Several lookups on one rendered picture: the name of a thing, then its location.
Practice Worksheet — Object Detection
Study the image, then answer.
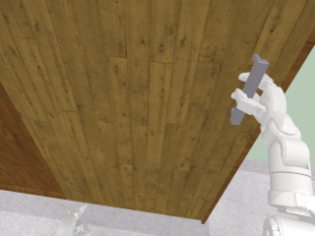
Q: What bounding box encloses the right robot hand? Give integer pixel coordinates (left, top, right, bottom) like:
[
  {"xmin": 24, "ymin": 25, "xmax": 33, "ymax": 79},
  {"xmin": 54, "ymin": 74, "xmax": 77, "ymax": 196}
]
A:
[{"xmin": 231, "ymin": 72, "xmax": 286, "ymax": 124}]

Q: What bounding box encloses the left robot hand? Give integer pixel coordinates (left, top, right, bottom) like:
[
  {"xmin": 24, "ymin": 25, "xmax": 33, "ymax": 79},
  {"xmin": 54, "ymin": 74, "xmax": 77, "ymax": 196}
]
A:
[{"xmin": 55, "ymin": 204, "xmax": 92, "ymax": 236}]

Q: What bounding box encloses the robot right forearm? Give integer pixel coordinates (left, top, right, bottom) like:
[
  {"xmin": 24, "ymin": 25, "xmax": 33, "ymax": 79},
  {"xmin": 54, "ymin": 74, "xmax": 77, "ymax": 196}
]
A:
[{"xmin": 260, "ymin": 112, "xmax": 315, "ymax": 224}]

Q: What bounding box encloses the robot right upper arm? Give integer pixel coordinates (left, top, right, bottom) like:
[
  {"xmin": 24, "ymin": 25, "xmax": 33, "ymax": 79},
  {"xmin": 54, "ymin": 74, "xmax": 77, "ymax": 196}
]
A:
[{"xmin": 263, "ymin": 215, "xmax": 315, "ymax": 236}]

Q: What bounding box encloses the wardrobe door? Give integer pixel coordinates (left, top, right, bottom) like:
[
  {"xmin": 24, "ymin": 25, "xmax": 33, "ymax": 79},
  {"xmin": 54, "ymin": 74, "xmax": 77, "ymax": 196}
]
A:
[
  {"xmin": 0, "ymin": 82, "xmax": 63, "ymax": 194},
  {"xmin": 0, "ymin": 0, "xmax": 315, "ymax": 220}
]

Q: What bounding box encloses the handle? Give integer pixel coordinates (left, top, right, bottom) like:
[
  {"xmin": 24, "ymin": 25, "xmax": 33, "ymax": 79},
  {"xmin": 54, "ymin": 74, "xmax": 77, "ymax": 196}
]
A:
[{"xmin": 230, "ymin": 54, "xmax": 270, "ymax": 126}]

